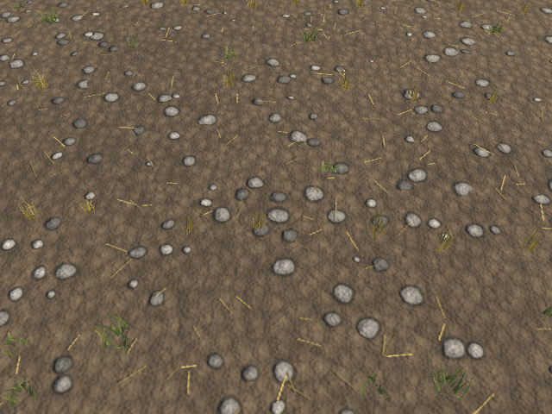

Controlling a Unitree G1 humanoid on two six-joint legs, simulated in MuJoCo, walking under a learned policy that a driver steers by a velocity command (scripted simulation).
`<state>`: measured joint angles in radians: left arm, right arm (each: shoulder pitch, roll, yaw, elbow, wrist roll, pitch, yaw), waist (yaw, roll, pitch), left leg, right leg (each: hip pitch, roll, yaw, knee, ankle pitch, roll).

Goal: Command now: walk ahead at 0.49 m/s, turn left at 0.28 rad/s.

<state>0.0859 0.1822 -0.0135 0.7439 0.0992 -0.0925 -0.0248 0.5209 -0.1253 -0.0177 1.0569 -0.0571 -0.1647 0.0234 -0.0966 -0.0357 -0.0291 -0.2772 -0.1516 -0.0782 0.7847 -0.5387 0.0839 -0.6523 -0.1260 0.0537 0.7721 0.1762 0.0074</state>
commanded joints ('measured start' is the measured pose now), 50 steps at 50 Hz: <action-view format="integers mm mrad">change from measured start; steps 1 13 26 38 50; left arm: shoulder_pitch -82 225 366 231 -140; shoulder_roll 51 83 203 108 83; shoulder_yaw -12 37 94 105 83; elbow -35 173 238 124 -36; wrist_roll -11 -97 -133 -125 -120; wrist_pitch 24 -25 21 48 44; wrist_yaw -12 11 46 46 -29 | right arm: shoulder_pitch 161 -284 -556 -334 -180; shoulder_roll -141 -121 -173 -200 -280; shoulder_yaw -19 -21 -37 -71 -93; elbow -16 -237 -351 -219 -139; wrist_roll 21 89 74 40 63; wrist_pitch -14 81 60 44 80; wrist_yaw -12 -59 2 -17 -55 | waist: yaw -50 91 114 130 29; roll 67 58 -26 113 78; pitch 137 66 65 -7 116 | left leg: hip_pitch -179 -800 -217 84 331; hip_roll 158 260 174 427 461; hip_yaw -242 -50 64 -21 229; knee -117 870 -283 -628 -578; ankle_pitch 29 245 475 557 652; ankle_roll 170 -32 -26 105 49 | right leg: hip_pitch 177 533 545 -76 -141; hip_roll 47 -272 -119 -9 35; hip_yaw -111 455 107 65 -69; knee -342 -519 -466 386 -89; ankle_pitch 116 -387 -135 -336 -192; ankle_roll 22 -283 -167 -49 -77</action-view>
